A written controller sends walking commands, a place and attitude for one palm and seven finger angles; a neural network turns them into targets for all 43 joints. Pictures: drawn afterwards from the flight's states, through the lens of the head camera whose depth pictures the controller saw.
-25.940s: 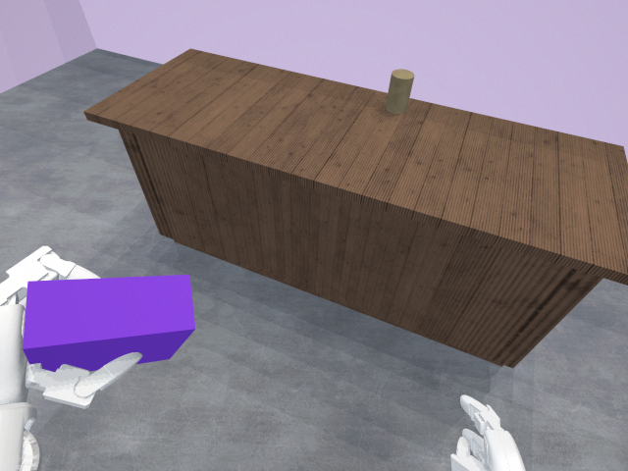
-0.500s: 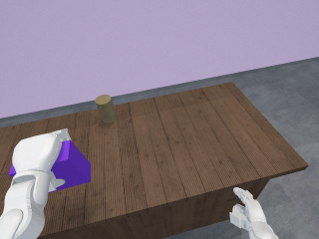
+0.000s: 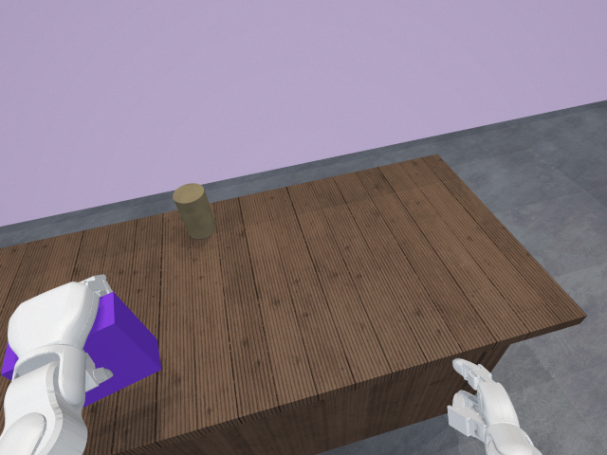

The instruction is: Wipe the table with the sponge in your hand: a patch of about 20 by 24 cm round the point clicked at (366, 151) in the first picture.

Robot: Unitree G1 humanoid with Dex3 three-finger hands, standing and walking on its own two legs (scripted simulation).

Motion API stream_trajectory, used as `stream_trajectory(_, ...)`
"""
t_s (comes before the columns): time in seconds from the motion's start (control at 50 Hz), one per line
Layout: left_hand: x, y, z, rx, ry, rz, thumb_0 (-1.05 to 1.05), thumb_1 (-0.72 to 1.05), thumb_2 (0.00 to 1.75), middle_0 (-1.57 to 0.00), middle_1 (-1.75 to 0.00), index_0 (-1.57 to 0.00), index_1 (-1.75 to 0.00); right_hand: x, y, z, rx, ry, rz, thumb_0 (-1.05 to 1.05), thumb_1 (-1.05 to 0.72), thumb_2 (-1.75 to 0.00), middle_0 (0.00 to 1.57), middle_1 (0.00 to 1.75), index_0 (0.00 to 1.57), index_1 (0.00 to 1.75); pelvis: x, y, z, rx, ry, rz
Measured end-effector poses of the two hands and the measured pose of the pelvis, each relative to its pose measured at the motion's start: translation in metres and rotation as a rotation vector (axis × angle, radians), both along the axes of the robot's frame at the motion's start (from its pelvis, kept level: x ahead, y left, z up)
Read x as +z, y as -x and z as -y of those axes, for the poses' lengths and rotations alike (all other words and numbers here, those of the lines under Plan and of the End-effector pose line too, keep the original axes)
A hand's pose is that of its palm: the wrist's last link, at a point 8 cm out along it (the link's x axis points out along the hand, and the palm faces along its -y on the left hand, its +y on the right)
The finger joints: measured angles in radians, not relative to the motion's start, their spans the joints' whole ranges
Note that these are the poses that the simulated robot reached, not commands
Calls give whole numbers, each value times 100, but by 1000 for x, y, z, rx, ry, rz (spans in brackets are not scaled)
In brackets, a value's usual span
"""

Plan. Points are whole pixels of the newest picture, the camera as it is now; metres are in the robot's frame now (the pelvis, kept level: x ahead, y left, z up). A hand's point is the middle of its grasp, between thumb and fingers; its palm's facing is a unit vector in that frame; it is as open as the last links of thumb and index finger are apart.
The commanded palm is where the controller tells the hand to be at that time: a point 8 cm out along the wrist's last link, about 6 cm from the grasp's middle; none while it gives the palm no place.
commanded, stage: move the sponge above the wiping area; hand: left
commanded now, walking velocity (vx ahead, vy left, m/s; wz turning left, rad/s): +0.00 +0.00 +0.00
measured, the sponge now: (99, 361) +0.20 +0.32 +0.02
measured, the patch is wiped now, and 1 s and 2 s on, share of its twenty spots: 0.00 0.00 0.00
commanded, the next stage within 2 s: none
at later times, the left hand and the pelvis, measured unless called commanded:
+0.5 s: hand (117, 370) +0.19 +0.29 +0.02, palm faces -0.17 -0.19 -0.97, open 9.7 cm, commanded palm +0.18 +0.28 +0.12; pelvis -0.01 +0.00 +0.00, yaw +1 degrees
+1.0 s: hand (142, 373) +0.20 +0.27 +0.00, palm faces -0.19 -0.15 -0.97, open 9.6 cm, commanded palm +0.19 +0.29 +0.09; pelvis -0.01 +0.00 +0.00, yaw +0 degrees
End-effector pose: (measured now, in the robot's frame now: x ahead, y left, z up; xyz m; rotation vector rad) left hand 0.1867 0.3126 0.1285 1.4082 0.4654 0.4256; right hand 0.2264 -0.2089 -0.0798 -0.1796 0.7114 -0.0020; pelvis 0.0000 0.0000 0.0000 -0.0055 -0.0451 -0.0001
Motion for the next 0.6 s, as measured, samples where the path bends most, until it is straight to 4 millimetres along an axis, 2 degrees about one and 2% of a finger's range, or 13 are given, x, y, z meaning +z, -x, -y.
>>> stream_trajectory(0.04,-17,0,8,-29,45,-78,0,-46,102,-78,-137,-77,-137,0,0,0,2,11,5,2,-90,-90,20,30,23,33,0,2,-2,9,1,-1)
stream_trajectory(0.1,-35,-5,34,-172,83,-141,0,-46,102,-78,-137,-78,-137,-1,1,-2,7,37,14,2,-90,-90,20,30,22,33,-1,4,-5,10,3,-3)
stream_trajectory(0.14,-34,-10,50,-286,61,-118,0,-46,102,-79,-137,-78,-137,0,3,-5,11,49,19,2,-90,-90,20,30,21,32,-1,4,-6,4,5,-6)
stream_trajectory(0.18,-24,-13,59,-367,13,-53,0,-46,103,-79,-136,-78,-136,0,4,-8,15,49,18,2,-90,-90,20,30,20,31,-2,4,-6,-8,6,-9)
stream_trajectory(0.24,-2,-17,53,-358,-68,72,0,-46,103,-79,-136,-78,-136,0,7,-13,9,19,14,2,-90,-90,20,30,20,31,-2,4,-6,-20,7,-14)
stream_trajectory(0.3,12,-16,31,-210,-86,153,0,-46,103,-79,-136,-78,-136,-1,7,-16,-7,-22,5,2,-90,-90,20,30,19,30,-1,4,-5,-24,5,-14)
stream_trajectory(0.34,12,-11,14,-91,-63,145,0,-46,102,-79,-137,-78,-137,-1,7,-16,-11,-39,-1,2,-90,-90,20,30,19,30,-1,5,-5,-19,2,-13)
stream_trajectory(0.4,-6,-2,2,22,-9,38,0,-46,102,-78,-137,-78,-137,0,7,-14,-4,-38,-6,2,-90,-90,20,30,20,31,0,7,-4,-5,1,-5)
stream_trajectory(0.46,-36,4,8,3,50,-110,0,-46,102,-78,-137,-78,-137,0,6,-12,8,-15,4,2,-90,-90,20,30,21,31,-1,10,-4,13,2,-3)
stream_trajectory(0.52,-55,4,28,-127,85,-186,0,-46,102,-79,-137,-78,-137,0,6,-11,18,23,20,2,-90,-90,20,30,21,31,-2,13,-4,17,6,-1)
stream_trajectory(0.56,-55,0,41,-235,68,-165,0,-46,102,-79,-137,-78,-137,0,7,-10,23,45,27,2,-90,-90,20,30,21,31,-3,13,-3,13,8,-1)
stream_trajectory(0.6,-45,-4,48,-317,18,-100,0,-46,102,-79,-137,-79,-137,1,9,-10,22,56,27,2,-90,-90,20,30,20,31,-3,13,-2,1,11,-3)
